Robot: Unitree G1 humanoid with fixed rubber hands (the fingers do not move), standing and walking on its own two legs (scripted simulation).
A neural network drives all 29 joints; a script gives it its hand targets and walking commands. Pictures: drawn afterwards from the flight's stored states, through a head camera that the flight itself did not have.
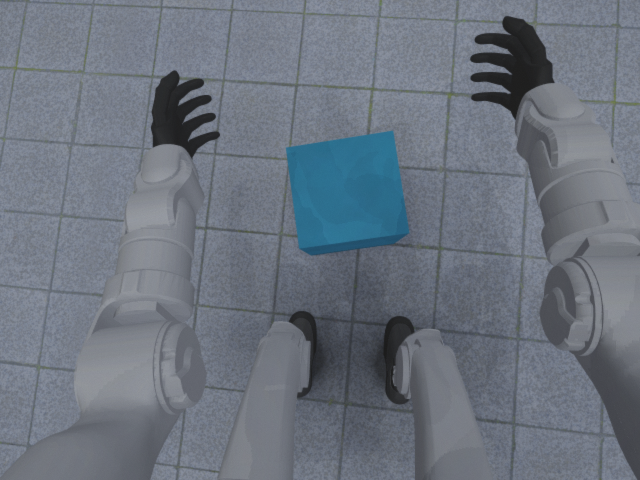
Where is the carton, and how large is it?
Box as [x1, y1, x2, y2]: [286, 131, 408, 255]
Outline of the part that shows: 392,131 286,147 299,248 311,255 389,244 395,242 408,233 407,220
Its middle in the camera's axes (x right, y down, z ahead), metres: +0.06 -0.09 +0.87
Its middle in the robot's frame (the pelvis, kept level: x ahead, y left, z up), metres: +0.50 +0.03 -0.52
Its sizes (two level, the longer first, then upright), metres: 0.210 0.200 0.250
